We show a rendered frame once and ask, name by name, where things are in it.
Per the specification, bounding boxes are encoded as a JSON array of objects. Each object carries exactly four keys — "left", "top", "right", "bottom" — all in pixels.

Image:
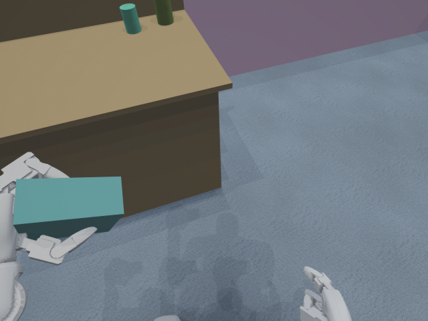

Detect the right robot hand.
[{"left": 300, "top": 266, "right": 352, "bottom": 321}]

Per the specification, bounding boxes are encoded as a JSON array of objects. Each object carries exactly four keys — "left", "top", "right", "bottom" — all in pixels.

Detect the sponge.
[{"left": 13, "top": 177, "right": 124, "bottom": 241}]

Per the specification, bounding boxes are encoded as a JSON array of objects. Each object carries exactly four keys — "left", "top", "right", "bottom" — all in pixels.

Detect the table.
[{"left": 0, "top": 0, "right": 233, "bottom": 218}]

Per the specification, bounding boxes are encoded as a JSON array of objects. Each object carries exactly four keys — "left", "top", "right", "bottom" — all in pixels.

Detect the left robot hand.
[{"left": 0, "top": 152, "right": 97, "bottom": 265}]

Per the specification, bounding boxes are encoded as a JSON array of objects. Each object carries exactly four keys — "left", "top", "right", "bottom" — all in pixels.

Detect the robot left forearm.
[{"left": 0, "top": 261, "right": 28, "bottom": 321}]

